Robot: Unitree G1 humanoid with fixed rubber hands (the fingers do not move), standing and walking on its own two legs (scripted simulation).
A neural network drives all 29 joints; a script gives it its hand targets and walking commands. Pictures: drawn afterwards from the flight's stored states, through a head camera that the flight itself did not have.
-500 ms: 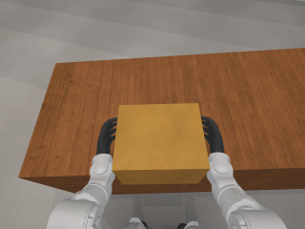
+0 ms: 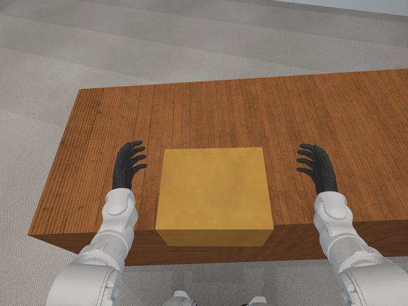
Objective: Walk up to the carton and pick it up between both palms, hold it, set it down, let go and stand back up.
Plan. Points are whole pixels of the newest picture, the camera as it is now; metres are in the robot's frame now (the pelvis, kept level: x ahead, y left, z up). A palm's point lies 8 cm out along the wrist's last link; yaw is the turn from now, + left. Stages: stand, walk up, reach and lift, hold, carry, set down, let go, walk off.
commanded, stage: set down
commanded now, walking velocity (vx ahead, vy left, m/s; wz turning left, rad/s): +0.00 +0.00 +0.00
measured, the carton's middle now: (214, 198) +0.37 +0.03 -0.08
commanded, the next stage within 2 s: none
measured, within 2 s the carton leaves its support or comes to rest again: rests again in 1.38 s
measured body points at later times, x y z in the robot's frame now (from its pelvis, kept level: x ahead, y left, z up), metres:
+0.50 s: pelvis +0.00 +0.00 +0.04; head +0.06 +0.00 +0.48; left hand +0.37 +0.24 +0.06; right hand +0.40 -0.18 +0.05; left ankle +0.03 +0.12 -0.68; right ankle +0.03 -0.10 -0.68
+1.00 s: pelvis +0.02 -0.02 +0.04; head +0.08 -0.01 +0.48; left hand +0.30 +0.22 +0.01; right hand +0.30 -0.21 -0.01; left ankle +0.03 +0.12 -0.68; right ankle +0.03 -0.10 -0.68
